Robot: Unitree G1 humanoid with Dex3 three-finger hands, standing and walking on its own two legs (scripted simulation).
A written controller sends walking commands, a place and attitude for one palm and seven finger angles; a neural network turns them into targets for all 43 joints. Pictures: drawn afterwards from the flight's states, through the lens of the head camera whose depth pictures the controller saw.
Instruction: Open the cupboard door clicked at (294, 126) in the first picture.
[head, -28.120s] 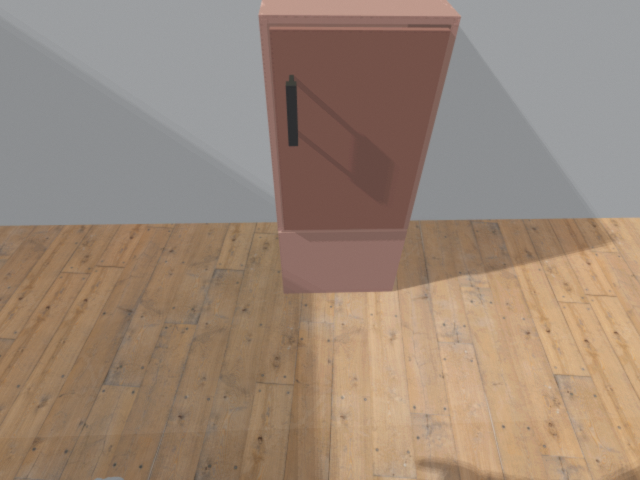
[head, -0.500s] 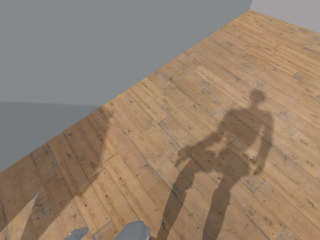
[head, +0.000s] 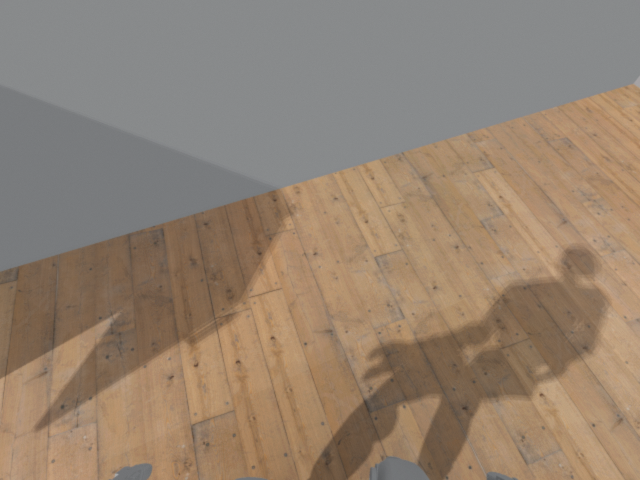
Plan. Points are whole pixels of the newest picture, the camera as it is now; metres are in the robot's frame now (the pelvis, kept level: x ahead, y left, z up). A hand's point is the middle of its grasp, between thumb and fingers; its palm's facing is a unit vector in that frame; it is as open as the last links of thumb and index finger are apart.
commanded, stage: turn to face it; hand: left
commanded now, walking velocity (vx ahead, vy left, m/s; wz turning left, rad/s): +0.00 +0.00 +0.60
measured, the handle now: out of the picture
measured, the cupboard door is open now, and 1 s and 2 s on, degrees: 45 45 45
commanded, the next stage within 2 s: take the last steps up to it in 1.86 s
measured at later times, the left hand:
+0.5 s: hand out of the picture +0.00 +0.17 -0.18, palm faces +0.36 -0.91 -0.21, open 7.4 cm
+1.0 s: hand out of the picture +0.00 +0.15 -0.15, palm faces +0.59 -0.76 -0.28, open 7.4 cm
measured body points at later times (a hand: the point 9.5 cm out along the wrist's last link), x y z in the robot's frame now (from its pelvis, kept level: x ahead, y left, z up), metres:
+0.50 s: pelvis +0.01 -0.03 -0.01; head +0.06 +0.00 +0.43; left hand -0.02 +0.22 -0.16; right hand +0.20 -0.24 -0.14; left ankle -0.02 +0.08 -0.74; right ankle +0.01 -0.16 -0.73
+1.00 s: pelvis +0.04 -0.06 +0.00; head +0.09 -0.05 +0.45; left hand -0.03 +0.19 -0.13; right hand +0.26 -0.23 -0.15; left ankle -0.05 +0.03 -0.66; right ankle +0.09 -0.16 -0.74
